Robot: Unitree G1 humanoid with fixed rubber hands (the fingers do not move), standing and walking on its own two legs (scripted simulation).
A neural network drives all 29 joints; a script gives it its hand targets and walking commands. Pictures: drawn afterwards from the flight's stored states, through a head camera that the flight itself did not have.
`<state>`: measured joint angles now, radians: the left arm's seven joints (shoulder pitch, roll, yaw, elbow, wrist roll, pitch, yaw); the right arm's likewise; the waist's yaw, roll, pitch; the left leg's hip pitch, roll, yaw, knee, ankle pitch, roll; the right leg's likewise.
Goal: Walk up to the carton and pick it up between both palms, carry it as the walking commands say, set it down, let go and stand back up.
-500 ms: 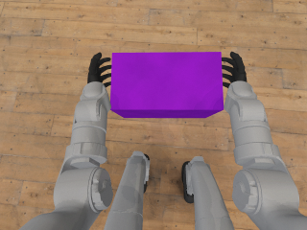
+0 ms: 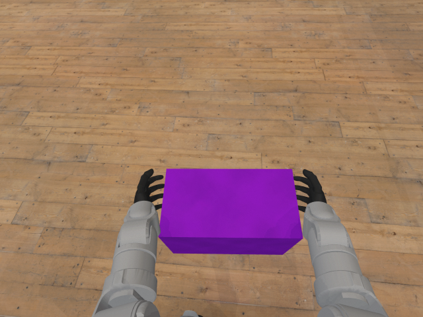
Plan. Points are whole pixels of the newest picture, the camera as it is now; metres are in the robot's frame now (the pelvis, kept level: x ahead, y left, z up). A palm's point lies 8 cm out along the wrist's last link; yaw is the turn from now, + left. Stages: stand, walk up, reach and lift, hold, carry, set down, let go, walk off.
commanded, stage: reach and lift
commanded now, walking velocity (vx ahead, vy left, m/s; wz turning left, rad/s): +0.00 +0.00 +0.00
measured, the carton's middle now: (228, 214) +0.36 +0.02 -0.11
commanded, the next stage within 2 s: hold in 1.90 s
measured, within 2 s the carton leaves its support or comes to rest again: neither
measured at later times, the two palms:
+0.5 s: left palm (131, 203) +0.31 +0.19 +0.04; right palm (328, 202) +0.34 -0.15 +0.04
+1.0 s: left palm (125, 200) +0.30 +0.18 +0.09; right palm (346, 202) +0.32 -0.16 +0.08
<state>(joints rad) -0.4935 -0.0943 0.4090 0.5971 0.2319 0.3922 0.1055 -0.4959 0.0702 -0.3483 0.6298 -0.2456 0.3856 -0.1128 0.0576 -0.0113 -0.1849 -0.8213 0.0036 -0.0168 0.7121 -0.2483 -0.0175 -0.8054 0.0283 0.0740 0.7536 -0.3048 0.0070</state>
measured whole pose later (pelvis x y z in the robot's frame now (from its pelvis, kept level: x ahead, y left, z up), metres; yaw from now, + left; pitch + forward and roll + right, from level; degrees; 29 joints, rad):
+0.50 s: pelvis +0.02 +0.00 +0.04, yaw +0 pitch +7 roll +0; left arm -0.34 -0.13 0.38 0.49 0.25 0.50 0.08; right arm -0.33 0.10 -0.31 0.53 -0.26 0.49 -0.08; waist 0.07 -0.01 -0.15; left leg -0.37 0.02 -0.03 0.41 -0.17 -0.02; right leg -0.34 0.03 0.07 0.43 -0.21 0.00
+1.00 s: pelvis +0.02 +0.00 +0.04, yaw +0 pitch -4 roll +0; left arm -0.31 -0.14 0.34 0.41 0.27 0.68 0.10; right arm -0.32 0.10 -0.29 0.48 -0.29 0.65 -0.06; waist 0.04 -0.01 -0.11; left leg -0.09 0.01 -0.03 0.29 -0.13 -0.02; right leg -0.07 0.01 0.06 0.32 -0.19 0.00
